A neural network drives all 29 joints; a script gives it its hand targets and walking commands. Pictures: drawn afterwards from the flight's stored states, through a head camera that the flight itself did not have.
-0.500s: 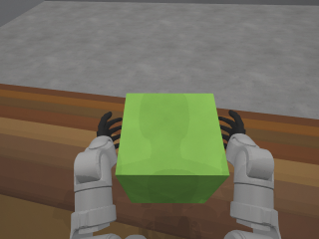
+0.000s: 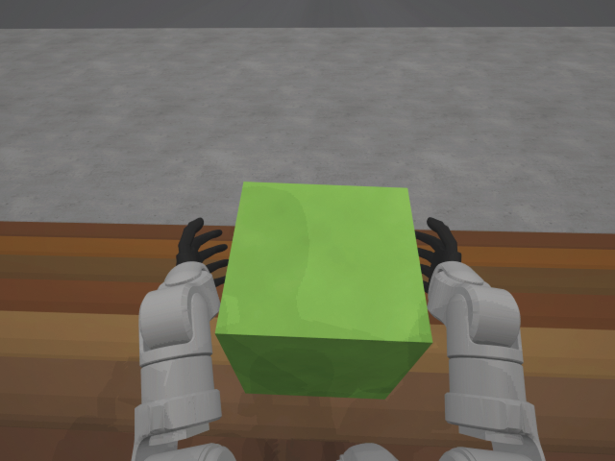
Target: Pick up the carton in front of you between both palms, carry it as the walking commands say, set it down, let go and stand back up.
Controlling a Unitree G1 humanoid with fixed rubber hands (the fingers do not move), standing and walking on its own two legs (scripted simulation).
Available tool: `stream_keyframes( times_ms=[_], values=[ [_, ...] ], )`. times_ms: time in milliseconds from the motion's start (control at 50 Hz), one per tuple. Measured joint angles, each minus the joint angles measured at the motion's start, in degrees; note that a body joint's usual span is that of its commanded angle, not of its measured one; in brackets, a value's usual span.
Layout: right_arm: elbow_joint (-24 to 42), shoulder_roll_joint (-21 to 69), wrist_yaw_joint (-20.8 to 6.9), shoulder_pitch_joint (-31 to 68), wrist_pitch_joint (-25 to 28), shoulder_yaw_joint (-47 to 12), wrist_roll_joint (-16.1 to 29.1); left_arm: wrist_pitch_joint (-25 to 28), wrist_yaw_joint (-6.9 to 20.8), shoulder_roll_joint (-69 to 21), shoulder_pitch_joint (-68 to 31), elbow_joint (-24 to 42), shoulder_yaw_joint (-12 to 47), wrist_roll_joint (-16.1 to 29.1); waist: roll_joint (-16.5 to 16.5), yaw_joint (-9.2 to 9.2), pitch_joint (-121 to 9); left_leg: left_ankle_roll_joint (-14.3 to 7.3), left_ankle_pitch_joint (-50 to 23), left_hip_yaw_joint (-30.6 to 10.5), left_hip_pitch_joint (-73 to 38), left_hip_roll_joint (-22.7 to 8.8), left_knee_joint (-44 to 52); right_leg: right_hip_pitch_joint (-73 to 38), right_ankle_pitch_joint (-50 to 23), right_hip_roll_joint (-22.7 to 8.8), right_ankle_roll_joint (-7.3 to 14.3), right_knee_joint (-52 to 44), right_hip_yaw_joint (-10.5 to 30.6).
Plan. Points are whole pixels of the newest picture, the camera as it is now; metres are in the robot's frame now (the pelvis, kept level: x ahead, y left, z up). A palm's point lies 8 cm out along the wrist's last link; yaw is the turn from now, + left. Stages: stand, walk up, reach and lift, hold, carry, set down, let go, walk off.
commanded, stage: carry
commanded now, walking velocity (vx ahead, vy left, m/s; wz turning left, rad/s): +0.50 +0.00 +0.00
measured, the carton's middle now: (319, 299) +0.33 -0.03 +0.03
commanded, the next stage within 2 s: none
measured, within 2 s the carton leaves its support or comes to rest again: neither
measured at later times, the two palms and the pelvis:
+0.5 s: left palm (221, 226) +0.61 +0.14 -0.10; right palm (363, 213) +0.62 -0.17 -0.10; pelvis +0.31 -0.02 -0.16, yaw -1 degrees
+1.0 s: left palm (228, 186) +0.98 +0.17 -0.29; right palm (325, 180) +0.96 -0.14 -0.28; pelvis +0.66 +0.03 -0.34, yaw +0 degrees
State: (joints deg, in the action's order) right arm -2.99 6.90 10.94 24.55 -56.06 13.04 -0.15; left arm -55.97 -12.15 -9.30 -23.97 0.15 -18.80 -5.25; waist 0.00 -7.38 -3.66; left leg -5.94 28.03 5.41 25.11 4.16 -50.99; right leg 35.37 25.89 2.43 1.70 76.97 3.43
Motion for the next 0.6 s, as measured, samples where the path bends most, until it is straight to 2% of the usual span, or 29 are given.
stream_keyframes(
  times_ms=[80, 140, 180, 220, 240, 260, 280, 320, 340, 360, 400, 440, 480, 520, 560, 600],
  values=[
    [-0.1, 0.7, -0.2, -0.3, 1.6, 0.3, 0.5, 1.1, 0.5, -0.4, 1.5, 1.5, -0.1, 0.6, 0.0, 1.83, 1.1, 0.2, 5.2, -0.7, -2.2, -0.6, -2.7, 5.6, -19.4, -2.3, 0.1, -12.7, -1.7],
    [1.6, 1.7, -0.1, 0.0, 2.8, 0.3, 0.2, 2.2, 0.4, 0.7, 2.3, 3.6, 1.0, 2.0, -0.7, 2.85, 1.5, 0.7, 10.4, -1.4, -3.9, -0.6, -6.1, 3.9, -34.1, -3.4, 0.3, -28.3, -2.6],
    [2.7, 2.3, 0.2, -0.3, 3.3, 0.1, -0.3, 2.6, 0.2, 1.7, 2.6, 4.3, 1.8, 2.7, -1.3, 3.66, 1.2, 1.1, 14.8, -1.7, -5.5, -0.5, -9.1, 0.3, -41.4, -3.4, 0.3, -37.6, -4.2],
    [3.2, 2.6, 0.7, -0.9, 3.5, 0.4, -0.9, 2.8, 0.1, 2.3, 2.3, 3.6, 2.7, 3.0, -1.4, 5.01, 0.4, 1.1, 19.2, -1.6, -7.0, -0.8, -14.1, -4.5, -44.2, -2.7, 0.6, -42.4, -7.3],
    [3.5, 2.5, 1.0, -1.4, 3.5, 0.6, -1.3, 2.8, 0.2, 2.5, 1.9, 2.8, 3.2, 2.9, -1.5, 6.14, 0.1, 1.1, 15.5, -1.2, -7.2, -1.3, -18.3, -8.0, -43.1, -2.2, 0.9, -44.5, -9.1],
    [4.0, 2.3, 1.3, -1.9, 3.3, 1.1, -1.8, 2.7, 0.3, 2.5, 0.9, 1.6, 3.8, 2.6, -1.9, 7.69, 0.0, 0.0, 10.8, -0.4, -6.3, -1.8, -25.2, -12.2, -40.9, -1.7, 1.9, -47.3, -10.6],
    [4.2, 1.8, 1.5, -2.3, 3.3, 1.6, -2.3, 2.6, 0.3, 2.2, 0.0, 0.5, 4.3, 2.4, -1.8, 9.15, -0.6, 0.0, 9.0, -0.4, -4.1, -2.2, -32.9, -15.9, -30.6, -0.9, 3.5, -48.1, -10.9],
    [3.1, 0.7, 1.9, -1.7, 3.8, 2.2, -3.1, 2.5, 0.1, 2.3, -1.1, -0.9, 5.3, 3.2, -1.4, 11.21, -1.4, 0.6, 10.0, -2.3, 2.0, -1.8, -42.8, -17.5, -9.8, 0.8, 5.1, -45.2, -9.8],
    [2.3, 0.2, 2.1, -1.4, 4.0, 2.5, -3.4, 2.5, -0.1, 2.3, -1.0, -1.4, 5.8, 4.0, -0.1, 11.95, -1.3, 0.8, 7.9, -4.2, 5.1, -2.0, -43.7, -16.4, -5.3, 1.8, 5.4, -41.7, -10.0],
    [1.7, 0.1, 2.2, -1.6, 4.1, 3.0, -3.4, 2.3, -0.2, 2.3, -0.6, -1.8, 6.3, 4.8, 0.6, 12.59, -1.1, 1.1, 6.1, -5.8, 7.9, -2.2, -42.3, -15.2, -3.4, 2.4, 5.6, -37.9, -10.2],
    [0.7, 0.7, 2.0, -2.8, 4.3, 4.0, -3.3, 2.1, -0.1, 1.9, 0.8, -2.6, 6.5, 5.7, 1.0, 12.97, -0.6, 2.4, 0.6, -7.9, 12.1, -3.4, -33.1, -14.4, -0.1, 2.8, 5.8, -32.4, -10.3],
    [-0.2, 1.4, 1.4, -4.3, 4.6, 4.8, -3.4, 2.8, 0.0, 1.3, 2.2, -4.1, 6.2, 5.4, 1.2, 12.72, 0.0, 3.3, -3.8, -8.4, 14.8, -5.3, -22.1, -15.2, 3.8, 2.8, 5.5, -29.6, -10.1],
    [-0.6, 2.0, 0.7, -5.5, 5.5, 5.4, -3.3, 4.2, 0.5, 0.5, 3.2, -5.2, 5.7, 4.9, 1.3, 12.10, 0.9, 3.2, -10.8, -8.0, 17.4, -6.7, -17.1, -16.5, 7.5, 2.6, 5.1, -27.3, -9.8],
    [-0.6, 2.1, 0.1, -6.6, 6.9, 5.4, -3.0, 6.0, 1.1, -0.1, 3.8, -5.8, 5.6, 4.5, 1.2, 11.97, 1.5, 2.8, -22.6, -7.8, 19.1, -7.4, -11.6, -17.6, 11.3, 2.3, 4.5, -24.7, -8.9],
    [0.1, 1.8, -0.1, -7.5, 8.5, 5.0, -2.6, 8.0, 1.4, -0.3, 4.3, -5.7, 6.2, 4.1, 1.7, 12.19, 2.0, 2.5, -35.0, -7.5, 18.1, -7.8, -0.2, -19.2, 15.6, 2.2, 3.9, -22.0, -8.0],
    [1.1, 1.2, 0.0, -8.5, 10.0, 4.4, -1.9, 9.6, 1.3, -0.5, 4.7, -5.3, 7.1, 4.1, 2.6, 12.46, 2.2, 2.4, -43.8, -6.3, 15.0, -7.9, 11.7, -21.7, 20.2, 2.5, 3.3, -19.6, -7.6]
  ],
)
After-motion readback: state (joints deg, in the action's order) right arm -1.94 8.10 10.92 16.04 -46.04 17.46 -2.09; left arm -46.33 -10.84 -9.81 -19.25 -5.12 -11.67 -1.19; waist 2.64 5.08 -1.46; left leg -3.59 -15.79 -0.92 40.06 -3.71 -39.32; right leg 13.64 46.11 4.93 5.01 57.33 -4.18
